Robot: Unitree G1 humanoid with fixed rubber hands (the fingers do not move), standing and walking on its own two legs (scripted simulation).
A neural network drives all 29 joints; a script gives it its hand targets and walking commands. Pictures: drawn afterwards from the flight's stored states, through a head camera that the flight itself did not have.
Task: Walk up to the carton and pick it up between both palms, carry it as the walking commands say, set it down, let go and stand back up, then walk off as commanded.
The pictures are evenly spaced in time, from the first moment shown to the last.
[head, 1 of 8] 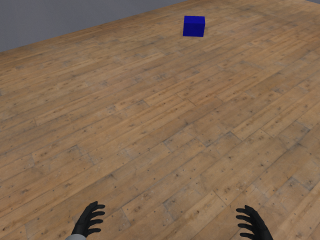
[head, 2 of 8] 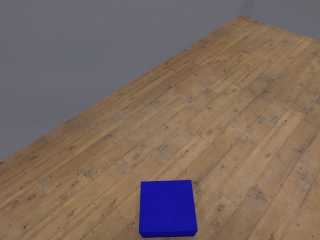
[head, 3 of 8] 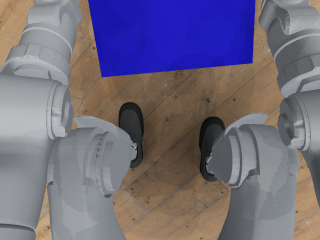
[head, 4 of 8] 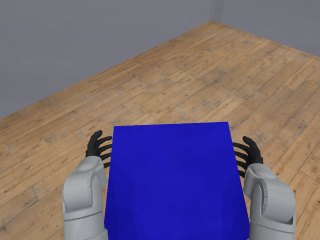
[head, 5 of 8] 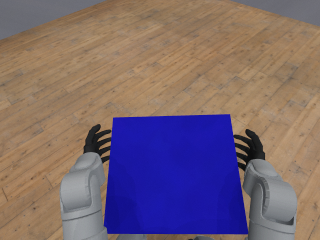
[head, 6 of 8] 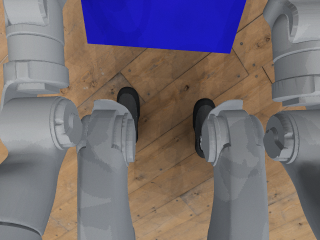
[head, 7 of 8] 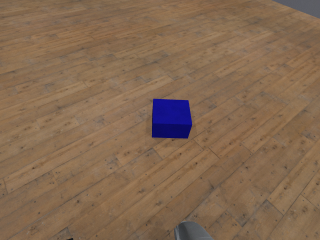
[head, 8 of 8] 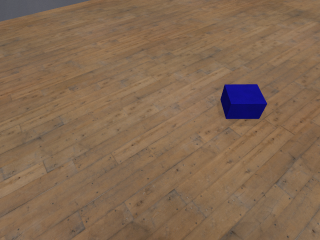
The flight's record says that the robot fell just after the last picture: no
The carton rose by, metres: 0.69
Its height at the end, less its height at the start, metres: +0.00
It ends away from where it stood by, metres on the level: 2.90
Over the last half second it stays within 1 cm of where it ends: yes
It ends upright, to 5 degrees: yes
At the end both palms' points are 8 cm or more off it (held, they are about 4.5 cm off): yes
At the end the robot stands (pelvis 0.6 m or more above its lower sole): yes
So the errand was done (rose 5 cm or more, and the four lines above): yes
